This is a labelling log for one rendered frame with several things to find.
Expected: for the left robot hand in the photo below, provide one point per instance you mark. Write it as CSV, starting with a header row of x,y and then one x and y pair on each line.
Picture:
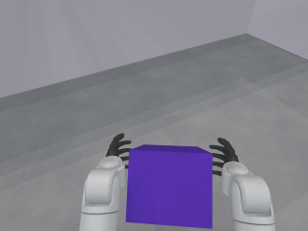
x,y
115,145

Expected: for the left robot forearm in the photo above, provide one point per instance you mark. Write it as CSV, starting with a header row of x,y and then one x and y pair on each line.
x,y
101,195

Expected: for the right robot hand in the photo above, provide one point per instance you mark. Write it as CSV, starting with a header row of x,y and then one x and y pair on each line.
x,y
229,154

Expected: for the carton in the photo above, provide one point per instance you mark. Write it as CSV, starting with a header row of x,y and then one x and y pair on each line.
x,y
170,185

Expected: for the right robot forearm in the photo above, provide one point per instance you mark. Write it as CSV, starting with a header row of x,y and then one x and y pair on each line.
x,y
250,199

